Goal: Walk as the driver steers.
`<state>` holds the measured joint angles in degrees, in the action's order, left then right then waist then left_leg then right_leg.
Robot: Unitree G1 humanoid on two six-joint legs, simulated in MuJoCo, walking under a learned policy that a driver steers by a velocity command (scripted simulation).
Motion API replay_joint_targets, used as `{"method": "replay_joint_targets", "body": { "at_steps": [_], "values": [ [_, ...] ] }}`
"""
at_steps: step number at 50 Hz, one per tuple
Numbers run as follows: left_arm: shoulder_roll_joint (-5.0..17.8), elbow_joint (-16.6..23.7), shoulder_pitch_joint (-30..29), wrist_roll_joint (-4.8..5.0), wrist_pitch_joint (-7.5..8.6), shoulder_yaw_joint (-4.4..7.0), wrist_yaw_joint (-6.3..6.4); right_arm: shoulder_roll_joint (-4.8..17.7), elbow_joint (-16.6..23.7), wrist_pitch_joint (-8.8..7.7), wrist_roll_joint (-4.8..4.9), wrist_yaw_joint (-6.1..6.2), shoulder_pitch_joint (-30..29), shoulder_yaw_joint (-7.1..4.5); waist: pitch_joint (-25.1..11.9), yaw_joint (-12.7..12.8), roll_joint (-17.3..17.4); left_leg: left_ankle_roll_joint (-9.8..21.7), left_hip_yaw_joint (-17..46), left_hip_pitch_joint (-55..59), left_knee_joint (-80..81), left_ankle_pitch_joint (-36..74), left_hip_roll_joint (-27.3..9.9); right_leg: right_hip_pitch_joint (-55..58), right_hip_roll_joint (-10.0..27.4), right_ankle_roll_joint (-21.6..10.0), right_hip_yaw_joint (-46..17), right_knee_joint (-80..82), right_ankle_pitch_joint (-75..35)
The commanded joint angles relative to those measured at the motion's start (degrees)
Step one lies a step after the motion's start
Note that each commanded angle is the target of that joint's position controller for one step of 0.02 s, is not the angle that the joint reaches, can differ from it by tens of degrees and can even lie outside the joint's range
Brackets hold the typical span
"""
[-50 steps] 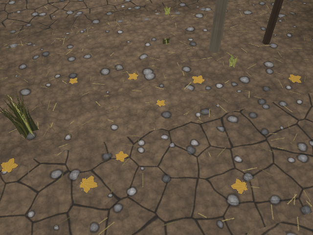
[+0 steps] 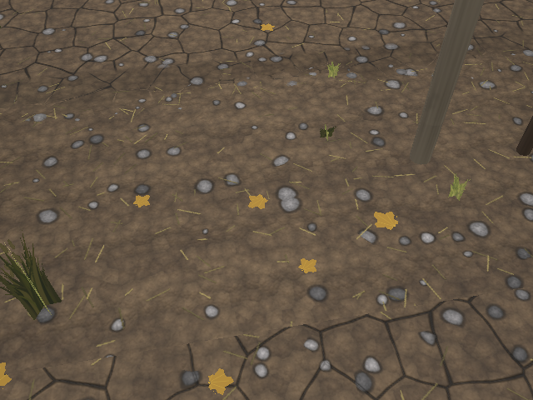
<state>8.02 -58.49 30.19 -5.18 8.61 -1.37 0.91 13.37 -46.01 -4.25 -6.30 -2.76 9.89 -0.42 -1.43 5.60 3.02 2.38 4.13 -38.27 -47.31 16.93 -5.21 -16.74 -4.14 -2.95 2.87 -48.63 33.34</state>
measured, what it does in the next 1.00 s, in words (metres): goes down: left foot 0.16 m lower, then right foot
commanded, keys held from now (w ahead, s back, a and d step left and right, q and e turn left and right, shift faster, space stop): w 0.62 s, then w+q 0.38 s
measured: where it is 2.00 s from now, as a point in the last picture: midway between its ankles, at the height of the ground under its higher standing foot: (250, 250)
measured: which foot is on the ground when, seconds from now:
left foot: up 0.00-0.14, down 0.16-0.62, up 0.64-1.00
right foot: down 0.00-0.16, up 0.18-0.58, down 0.60-1.00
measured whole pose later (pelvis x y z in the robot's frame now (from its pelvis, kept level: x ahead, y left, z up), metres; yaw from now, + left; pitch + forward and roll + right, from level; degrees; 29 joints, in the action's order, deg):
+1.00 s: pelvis +0.56 -0.02 -0.11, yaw +9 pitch +2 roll -1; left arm 12.3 -57.8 18.6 -0.4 5.7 3.9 1.4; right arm 14.1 -50.8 -2.5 1.1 -0.3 7.0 -5.2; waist -0.7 2.8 2.3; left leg 3.1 4.4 -41.9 -42.5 5.9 -4.5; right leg -0.3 -2.7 -3.0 10.6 -12.1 14.4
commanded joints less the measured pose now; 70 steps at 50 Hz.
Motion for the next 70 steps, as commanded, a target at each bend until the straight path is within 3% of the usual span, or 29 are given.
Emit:
{"method": "replay_joint_targets", "body": {
  "at_steps": [1, 2, 3, 5, 7, 8, 9, 11, 12, 13, 15, 18, 22, 27, 30, 31, 32, 34, 38, 48, 53, 56, 58, 59, 60, 61, 62, 65, 70],
  "values": [
    [8.36, 3.06, 0.21, 0.68, 1.74, 0.61, -0.60, 3.55, 2.76, 1.79, 1.53, -0.17, -0.18, -0.19, 8.51, -2.99, -5.10, -2.53, -4.86, 19.89, 9.97, 5.23, 0.63, -22.51, 9.86, -8.67, -11.15, 11.79, 0.84],
    [12.63, 2.94, -4.20, 10.58, -0.40, 3.37, 2.03, 4.03, 5.63, 0.71, 12.07, 0.92, -8.82, -1.00, 7.74, -1.37, -3.82, -2.56, -2.17, 12.98, 16.23, -1.51, 2.89, -15.75, 11.96, -9.79, -15.03, 9.54, -8.88],
    [13.06, 2.77, -1.73, 10.21, -1.76, 3.47, 3.01, 4.06, 6.01, -0.14, 12.81, 0.74, -10.95, -0.53, 7.63, 0.51, -2.68, -2.12, -0.18, 8.55, 22.23, -0.63, 1.07, -6.19, 13.02, -9.01, -16.47, 4.29, -12.23],
    [10.44, 0.40, 2.33, 7.99, -3.86, 3.91, 3.86, 2.96, 3.69, -0.75, 10.33, -0.39, -9.04, -0.76, 5.98, 2.05, -3.02, -0.93, 0.37, 7.03, 30.13, 5.32, -1.32, 4.16, 13.55, -7.66, -16.89, -3.89, -17.38],
    [6.79, -0.58, 2.28, 6.17, -5.48, 3.51, 2.62, 3.87, -3.19, -1.03, 8.25, -1.16, 8.24, -2.57, 0.02, -5.41, 0.71, 1.55, -7.06, 28.48, 31.79, 6.43, 2.12, -1.70, 9.25, -6.53, -10.98, -22.43, -26.08],
    [6.47, -0.70, 1.39, 5.94, -4.86, 3.93, 1.15, 4.55, -7.36, -0.20, 7.61, -1.12, 22.07, -3.36, -4.47, -11.92, 2.39, 5.18, -2.66, 48.11, 24.23, 10.05, -1.75, -17.05, 4.01, -4.13, -7.96, -41.50, -10.82],
    [1.63, -0.19, 5.97, 7.76, -3.65, 2.81, -0.06, 6.88, -9.32, -0.10, 6.72, -0.49, 26.89, -3.40, -11.39, -11.35, 12.20, 8.78, 4.67, 65.76, 5.11, 18.63, -10.13, -37.57, 0.08, -1.97, -9.49, -69.01, 17.26],
    [6.76, 7.63, -1.03, 10.71, -0.38, 2.92, -0.45, 14.67, -10.13, 1.43, 8.82, 0.75, 26.55, -5.86, -15.67, -11.19, 14.73, 20.04, 30.59, 66.60, 21.78, -29.90, -21.22, -55.30, 3.76, -0.98, -10.02, -69.89, 3.99],
    [7.89, 10.02, -11.27, 10.26, -0.88, 3.30, 1.00, 8.85, -8.79, 1.72, 7.49, 1.60, 18.89, -4.47, -8.32, -9.77, -0.72, 17.14, 34.33, 55.90, 32.20, -49.14, -19.82, -57.78, 7.64, -0.54, -4.83, -65.79, -5.02],
    [6.69, 10.43, -14.21, 10.18, -1.38, 3.06, 1.82, 6.67, -7.17, 0.34, 5.52, 2.61, 12.76, -3.43, -5.61, -8.32, -0.13, 17.29, 36.99, 47.82, 31.93, -44.11, -22.40, -56.02, 8.88, 0.01, -9.25, -61.90, -13.17],
    [7.26, 10.22, -15.15, 6.70, -3.15, 3.75, 1.66, 1.32, -6.53, -1.78, 5.57, 1.73, 3.66, -0.94, 4.93, -1.83, -5.27, 12.61, 23.19, 22.97, 31.04, -28.96, -15.28, -44.56, 12.61, 1.41, -11.11, -41.97, -21.75],
    [5.97, 10.81, -15.08, 4.43, -3.53, 4.08, 1.94, 5.56, -7.13, -1.68, 5.11, 3.06, 4.81, -1.86, 4.37, -1.58, 1.20, 10.74, 5.21, 7.67, 35.56, -18.54, -4.24, -22.56, 11.54, 4.45, -5.96, -14.41, -31.32],
    [5.02, 13.85, -26.09, 6.17, -3.31, 3.21, 0.39, 8.15, -8.71, -1.16, 7.91, 4.47, 10.87, -3.57, 2.77, -6.04, -0.57, 10.36, 3.94, 19.99, 36.94, -16.34, -6.27, -18.56, 9.17, 3.96, -4.76, 8.39, -38.84],
    [7.27, 16.76, -35.13, 6.26, -2.81, 3.75, -1.68, 7.23, -10.78, 0.84, 8.07, 4.00, 16.80, -4.68, 4.66, -9.33, -0.79, 8.61, 5.27, 36.00, 32.98, -16.19, -9.45, -21.70, 7.52, 0.35, -3.74, 18.62, -31.92],
    [12.16, 12.64, -21.70, 6.14, -2.57, 6.36, -1.88, 7.19, -10.00, 1.34, 7.44, 3.59, 14.35, -4.57, -4.38, -2.00, -0.10, 5.47, 0.22, 33.13, 16.98, 1.71, -4.67, 2.16, 4.79, -3.58, -1.84, 20.16, -29.75],
    [17.09, 9.81, -8.94, 5.60, -2.56, 7.87, -1.54, 5.83, -7.91, 0.94, 6.48, 3.56, 12.49, -3.87, -13.94, 2.63, -5.40, 2.76, -3.92, 20.55, -1.29, -10.06, -0.48, 22.15, 14.60, -7.65, -13.42, 17.86, -35.96],
    [20.44, 7.74, -3.98, 6.06, -2.82, 8.68, -1.98, -0.82, -7.75, -0.54, 6.70, 2.78, 18.33, -1.72, -21.54, 0.52, -19.92, -0.33, -3.37, -1.78, -20.54, -45.47, 8.04, 41.42, 26.53, -15.55, -37.63, 24.13, -24.10],
    [13.99, 8.95, -8.63, 5.71, -2.92, 6.94, -1.28, 7.42, -7.06, -1.99, 8.98, 2.84, 10.15, -4.24, -11.45, 1.78, -11.24, 0.99, 4.02, -12.78, -28.19, -43.46, 4.59, 33.62, 24.79, -11.69, -32.91, 29.26, -19.15],
    [9.04, 9.30, -20.16, 4.44, -1.88, 5.96, -1.65, 4.59, -6.93, 0.35, 8.07, 4.25, 8.59, -4.90, -2.44, -5.89, -7.48, 0.74, 2.48, -0.55, -18.18, -31.47, -1.60, 10.14, 18.67, -8.02, -15.52, 37.23, -30.69],
    [11.54, 4.15, -14.92, 4.80, -2.00, 6.41, 0.84, 1.83, -1.63, 1.11, 7.32, 2.27, -4.91, -4.75, 3.65, -4.08, -6.09, 0.59, -0.93, -1.41, 4.93, -8.14, 0.80, 9.53, 16.13, -4.45, 3.25, 41.54, -40.58],
    [13.40, 1.72, -10.00, 5.48, -3.49, 7.12, 1.05, 1.24, 2.64, 1.33, 7.52, 0.29, -12.68, -3.98, 6.48, -1.98, -5.00, 2.22, -4.66, -6.08, 10.76, -15.56, 1.41, 22.31, 20.25, -4.55, 5.63, 36.95, -48.12],
    [15.82, 2.49, -11.80, 6.01, -4.47, 7.85, 1.52, 3.05, 4.44, 1.50, 7.57, -0.76, -11.75, -4.77, 3.61, -4.64, -7.96, 4.79, -10.29, 2.63, 11.63, -25.28, 5.53, 24.08, 20.83, -3.28, 8.25, 27.97, -72.39],
    [17.24, 3.38, -13.65, 6.27, -5.04, 8.09, 1.93, 7.04, 2.21, 1.58, 8.06, -0.72, -0.16, -6.83, -2.64, -11.31, -9.33, 7.84, -11.76, 19.36, 15.54, -25.77, 9.44, 21.16, 19.32, -1.76, 9.74, 11.61, -81.70],
    [17.14, 4.37, -14.76, 6.16, -4.69, 7.90, 1.94, 11.46, -0.23, 1.85, 7.88, 0.33, 9.82, -8.88, -7.92, -16.20, -6.10, 10.96, -3.94, 37.55, 18.23, -23.52, 6.30, 8.67, 17.09, 0.43, 9.88, -4.13, -68.88],
    [8.58, 7.33, -10.34, 4.37, -3.05, 5.21, 0.38, 17.45, -0.89, 1.76, 8.00, 1.19, 12.47, -9.85, -12.96, -10.98, 9.22, 21.72, 26.30, 59.89, 20.43, -27.45, -9.36, -19.43, 5.71, 3.96, 6.85, -26.63, -13.93],
    [11.01, 8.92, -14.29, 6.31, 0.06, 5.30, -0.95, 14.61, -0.06, 1.52, 7.10, 1.54, 14.89, -8.53, -20.13, -12.54, 7.13, 25.07, 43.58, 65.21, 29.83, -31.92, -14.64, -28.23, 1.66, 3.00, -6.63, -35.14, -0.22],
    [13.86, 10.69, -20.75, 8.22, 1.56, 6.24, -1.55, 10.91, -0.01, 1.06, 6.46, 1.85, 12.82, -7.49, -12.90, -13.62, 4.40, 21.14, 34.02, 61.30, 30.66, -27.56, -12.03, -33.86, 5.24, 1.26, -8.89, -33.67, -5.34],
    [13.91, 10.57, -21.17, 5.93, 0.68, 7.15, -0.49, 5.45, 2.39, 0.04, 7.19, 1.81, 1.94, -5.67, -3.57, -6.29, -3.44, 15.89, 17.28, 37.67, 32.74, -12.73, -5.49, -22.61, 10.67, 2.24, -7.96, -19.07, -14.26],
    [10.35, 13.98, -26.87, 4.49, -1.76, 6.43, 0.11, 9.80, 2.61, 0.01, 7.48, 3.34, 4.36, -6.57, 0.63, -5.59, -1.77, 14.38, 11.48, 24.73, 35.30, -9.87, -1.72, -18.21, 9.18, 6.17, -5.03, -0.58, -23.88]
  ]
}}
